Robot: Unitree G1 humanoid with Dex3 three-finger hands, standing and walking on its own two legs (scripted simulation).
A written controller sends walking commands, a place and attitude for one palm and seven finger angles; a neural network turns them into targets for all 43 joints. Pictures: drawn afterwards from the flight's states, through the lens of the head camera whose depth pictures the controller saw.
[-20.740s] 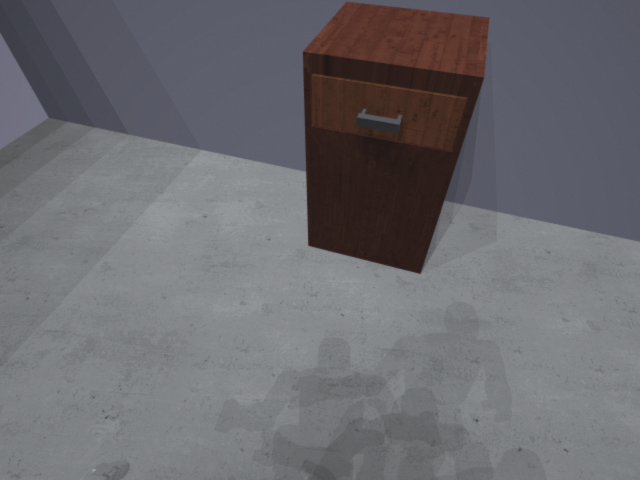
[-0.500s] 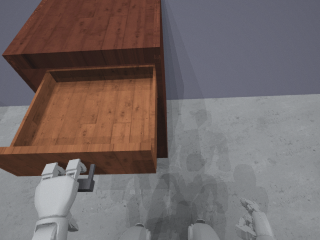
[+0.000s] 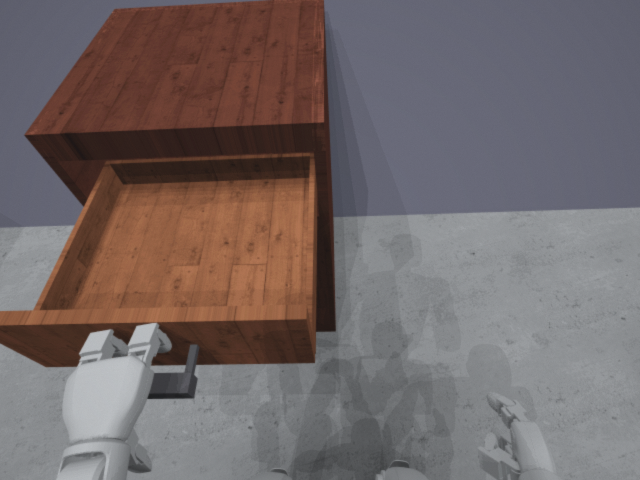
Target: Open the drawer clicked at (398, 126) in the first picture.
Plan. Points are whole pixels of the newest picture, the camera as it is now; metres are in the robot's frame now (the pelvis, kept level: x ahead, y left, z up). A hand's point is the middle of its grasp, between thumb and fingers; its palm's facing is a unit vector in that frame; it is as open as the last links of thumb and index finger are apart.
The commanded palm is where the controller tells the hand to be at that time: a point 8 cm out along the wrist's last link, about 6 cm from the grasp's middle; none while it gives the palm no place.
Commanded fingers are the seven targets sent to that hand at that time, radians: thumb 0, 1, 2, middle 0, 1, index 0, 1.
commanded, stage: lift the hand off the handle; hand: left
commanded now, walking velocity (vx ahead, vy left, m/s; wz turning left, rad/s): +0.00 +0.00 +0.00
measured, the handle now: (152, 369) +0.26 +0.26 -0.05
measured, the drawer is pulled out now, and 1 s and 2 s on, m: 0.30 0.30 0.30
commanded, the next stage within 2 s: draw the hand back to the body in 1.64 s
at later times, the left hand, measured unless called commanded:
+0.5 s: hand (123, 391) +0.21 +0.25 +0.01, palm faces -0.03 -0.07 -1.00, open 13.5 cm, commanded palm +0.19 +0.25 +0.08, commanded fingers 0.00 -0.50 0.30 -0.30 -1.20 -0.30 -1.20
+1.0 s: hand (108, 377) +0.22 +0.25 +0.06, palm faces +0.02 -0.10 -1.00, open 13.8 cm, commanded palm +0.19 +0.25 +0.11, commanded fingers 0.00 -0.50 0.30 -0.30 -1.20 -0.30 -1.20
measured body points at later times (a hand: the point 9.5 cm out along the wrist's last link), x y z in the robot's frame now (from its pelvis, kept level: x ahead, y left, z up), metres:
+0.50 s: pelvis +0.01 +0.01 +0.02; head +0.06 -0.02 +0.46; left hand +0.21 +0.25 +0.07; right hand +0.21 -0.22 -0.09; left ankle -0.02 +0.13 -0.68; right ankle +0.03 -0.09 -0.68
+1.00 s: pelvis +0.02 +0.01 +0.03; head +0.05 -0.02 +0.48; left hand +0.21 +0.25 +0.11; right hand +0.23 -0.21 -0.07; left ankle -0.02 +0.13 -0.68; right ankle +0.03 -0.09 -0.68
